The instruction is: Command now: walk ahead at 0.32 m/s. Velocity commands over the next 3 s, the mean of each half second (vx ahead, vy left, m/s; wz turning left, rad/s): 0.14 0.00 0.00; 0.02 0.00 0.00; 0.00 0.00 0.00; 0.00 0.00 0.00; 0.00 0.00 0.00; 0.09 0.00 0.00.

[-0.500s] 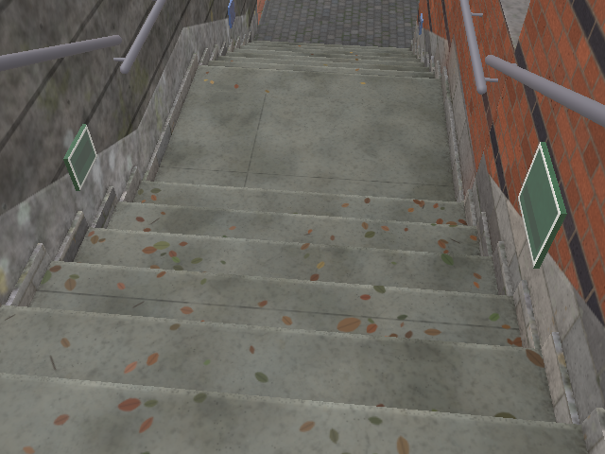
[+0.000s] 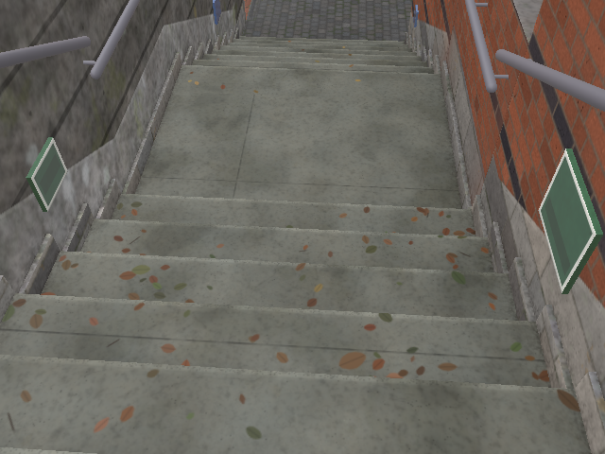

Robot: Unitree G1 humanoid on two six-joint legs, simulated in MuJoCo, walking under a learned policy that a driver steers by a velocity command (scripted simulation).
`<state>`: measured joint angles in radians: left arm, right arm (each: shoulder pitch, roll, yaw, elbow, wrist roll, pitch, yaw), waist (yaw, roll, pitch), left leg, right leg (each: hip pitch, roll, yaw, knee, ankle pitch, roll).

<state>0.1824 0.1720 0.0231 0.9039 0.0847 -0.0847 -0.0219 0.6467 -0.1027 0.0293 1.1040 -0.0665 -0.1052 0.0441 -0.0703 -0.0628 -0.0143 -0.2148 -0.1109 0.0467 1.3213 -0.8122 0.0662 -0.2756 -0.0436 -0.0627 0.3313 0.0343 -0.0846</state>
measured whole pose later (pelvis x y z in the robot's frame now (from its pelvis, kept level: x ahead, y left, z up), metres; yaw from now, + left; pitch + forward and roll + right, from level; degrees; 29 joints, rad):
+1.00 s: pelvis +0.12 +0.00 -0.02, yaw -3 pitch +1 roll -1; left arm 0.32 0.20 0.01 0.99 -0.01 -0.02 -0.08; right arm 0.22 -0.19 -0.01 1.01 -0.01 -0.01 0.09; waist -0.01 0.01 0.01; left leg -0.29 0.04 0.04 0.47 -0.21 -0.01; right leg -0.16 0.03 0.00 0.43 -0.29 -0.02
